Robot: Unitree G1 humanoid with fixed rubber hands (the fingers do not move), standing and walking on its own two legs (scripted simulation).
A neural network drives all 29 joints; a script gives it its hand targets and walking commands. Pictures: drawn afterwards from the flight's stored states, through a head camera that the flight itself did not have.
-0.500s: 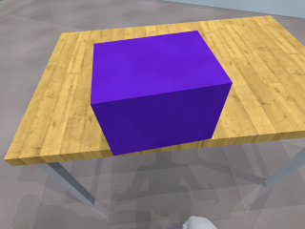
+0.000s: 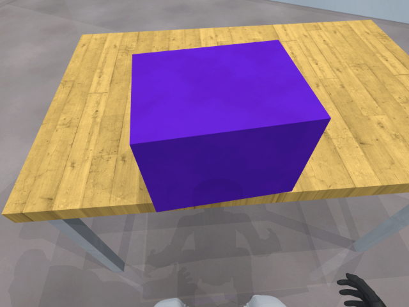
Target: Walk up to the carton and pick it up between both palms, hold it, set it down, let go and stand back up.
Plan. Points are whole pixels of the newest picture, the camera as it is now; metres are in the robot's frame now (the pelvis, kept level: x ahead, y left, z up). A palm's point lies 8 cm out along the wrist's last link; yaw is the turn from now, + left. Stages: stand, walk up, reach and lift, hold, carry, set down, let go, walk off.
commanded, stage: walk up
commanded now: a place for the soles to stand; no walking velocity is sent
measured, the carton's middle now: (216, 126) +0.45 -0.01 +0.08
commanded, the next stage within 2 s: stand in 0.62 s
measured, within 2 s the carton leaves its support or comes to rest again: neither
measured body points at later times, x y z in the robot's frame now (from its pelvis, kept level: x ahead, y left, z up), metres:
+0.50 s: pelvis +0.00 +0.00 +0.00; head +0.02 +0.00 +0.45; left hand +0.06 +0.30 -0.12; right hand +0.13 -0.30 -0.10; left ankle +0.02 +0.11 -0.71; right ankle +0.03 -0.14 -0.71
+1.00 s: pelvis -0.01 -0.01 +0.00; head +0.01 -0.01 +0.45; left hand +0.10 +0.29 -0.11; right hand +0.14 -0.29 -0.11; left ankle +0.02 +0.11 -0.71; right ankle +0.03 -0.14 -0.71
